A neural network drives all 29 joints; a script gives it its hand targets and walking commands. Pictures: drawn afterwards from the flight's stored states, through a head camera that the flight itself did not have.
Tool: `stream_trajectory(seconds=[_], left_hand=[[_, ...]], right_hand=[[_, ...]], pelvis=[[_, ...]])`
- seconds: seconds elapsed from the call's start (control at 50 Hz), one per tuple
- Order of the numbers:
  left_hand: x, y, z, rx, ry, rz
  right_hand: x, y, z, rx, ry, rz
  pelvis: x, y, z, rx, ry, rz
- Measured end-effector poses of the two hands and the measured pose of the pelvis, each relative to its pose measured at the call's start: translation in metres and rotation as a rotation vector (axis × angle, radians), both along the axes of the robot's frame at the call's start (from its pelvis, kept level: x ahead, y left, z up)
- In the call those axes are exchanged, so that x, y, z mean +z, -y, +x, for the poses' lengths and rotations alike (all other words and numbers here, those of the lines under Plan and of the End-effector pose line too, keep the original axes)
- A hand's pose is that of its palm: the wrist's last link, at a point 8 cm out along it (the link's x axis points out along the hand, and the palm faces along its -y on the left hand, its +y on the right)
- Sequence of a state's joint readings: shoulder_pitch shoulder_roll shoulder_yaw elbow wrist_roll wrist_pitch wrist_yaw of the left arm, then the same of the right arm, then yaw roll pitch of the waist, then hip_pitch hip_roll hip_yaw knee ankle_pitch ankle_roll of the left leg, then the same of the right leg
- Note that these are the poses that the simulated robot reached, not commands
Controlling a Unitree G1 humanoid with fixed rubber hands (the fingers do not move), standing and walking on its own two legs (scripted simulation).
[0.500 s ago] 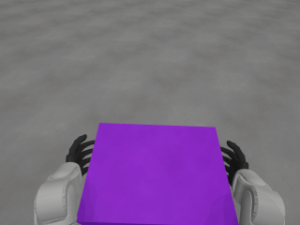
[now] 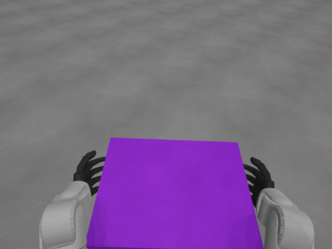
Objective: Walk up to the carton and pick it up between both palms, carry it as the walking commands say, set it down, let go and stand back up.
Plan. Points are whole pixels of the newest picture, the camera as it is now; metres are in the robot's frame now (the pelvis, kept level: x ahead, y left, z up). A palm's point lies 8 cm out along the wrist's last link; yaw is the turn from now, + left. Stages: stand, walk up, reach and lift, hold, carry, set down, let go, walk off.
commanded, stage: carry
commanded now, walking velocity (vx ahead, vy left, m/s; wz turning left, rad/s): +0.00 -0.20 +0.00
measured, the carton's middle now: (171, 203) +0.24 +0.01 +0.01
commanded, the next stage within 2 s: none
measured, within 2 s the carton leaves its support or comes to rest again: neither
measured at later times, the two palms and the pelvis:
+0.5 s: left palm (148, 210) +0.19 +0.05 +0.09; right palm out of the picture +0.20 -0.32 +0.08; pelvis -0.04 -0.14 +0.00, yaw +1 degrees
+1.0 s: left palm (157, 211) +0.19 +0.04 +0.09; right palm out of the picture +0.20 -0.34 +0.09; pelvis -0.06 -0.15 +0.00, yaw +2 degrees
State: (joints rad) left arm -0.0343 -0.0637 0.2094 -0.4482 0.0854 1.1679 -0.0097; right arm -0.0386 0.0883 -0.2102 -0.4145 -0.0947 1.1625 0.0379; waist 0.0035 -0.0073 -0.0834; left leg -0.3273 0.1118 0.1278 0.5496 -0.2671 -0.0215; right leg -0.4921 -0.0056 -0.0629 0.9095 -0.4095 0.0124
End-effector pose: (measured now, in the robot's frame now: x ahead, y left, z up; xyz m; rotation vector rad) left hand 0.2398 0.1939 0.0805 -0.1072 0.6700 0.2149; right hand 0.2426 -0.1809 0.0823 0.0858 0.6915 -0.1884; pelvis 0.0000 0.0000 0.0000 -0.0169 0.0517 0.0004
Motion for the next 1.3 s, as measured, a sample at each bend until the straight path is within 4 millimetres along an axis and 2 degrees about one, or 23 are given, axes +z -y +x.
stream_trajectory(seconds=[0.1, 0.14, 0.22, 0.28, 0.34, 0.54, 0.74, 0.9, 1.3], left_hand=[[0.009, 0.042, 0.002, -0.019, 0.03, 0.03], [0.006, 0.064, 0.001, -0.023, 0.035, 0.03], [-0.001, 0.104, -0.009, -0.019, -0.004, 0.008], [0.002, 0.122, -0.015, -0.033, -0.002, 0.028], [0.005, 0.132, -0.021, -0.028, 0.018, 0.028], [0.008, 0.143, -0.049, 0.018, 0.019, 0.015], [0.017, 0.162, -0.05, 0.002, 0.012, 0.035], [0.015, 0.163, -0.049, 0.001, 0.003, 0.037], [0.012, 0.14, -0.037, 0.011, 0.008, 0.028]], right_hand=[[0.001, 0.042, -0.003, -0.006, 0.029, 0.009], [-0.004, 0.064, -0.006, -0.006, 0.035, 0.003], [-0.011, 0.104, -0.021, -0.019, -0.008, 0.004], [-0.01, 0.122, -0.029, -0.029, -0.006, 0.019], [-0.007, 0.132, -0.032, -0.023, 0.014, 0.018], [0.004, 0.143, -0.041, 0.029, 0.016, -0.002], [0.007, 0.162, -0.047, 0.027, 0.008, -0.011], [0.004, 0.163, -0.046, 0.029, -0.002, -0.012], [0.003, 0.14, -0.032, 0.037, 0.002, -0.018]], pelvis=[[-0.003, 0.041, -0.009, -0.009, -0.015, -0.009], [-0.007, 0.059, -0.013, -0.015, -0.016, -0.008], [-0.004, 0.084, -0.021, -0.004, -0.023, 0.018], [-0.002, 0.098, -0.027, 0.0, -0.024, 0.026], [-0.003, 0.11, -0.033, 0.003, -0.025, 0.024], [0.0, 0.142, -0.046, 0.011, 0.01, 0.032], [0.002, 0.156, -0.055, 0.026, 0.016, 0.026], [0.003, 0.157, -0.057, 0.028, 0.014, 0.026], [0.002, 0.139, -0.046, 0.026, 0.005, 0.032]])
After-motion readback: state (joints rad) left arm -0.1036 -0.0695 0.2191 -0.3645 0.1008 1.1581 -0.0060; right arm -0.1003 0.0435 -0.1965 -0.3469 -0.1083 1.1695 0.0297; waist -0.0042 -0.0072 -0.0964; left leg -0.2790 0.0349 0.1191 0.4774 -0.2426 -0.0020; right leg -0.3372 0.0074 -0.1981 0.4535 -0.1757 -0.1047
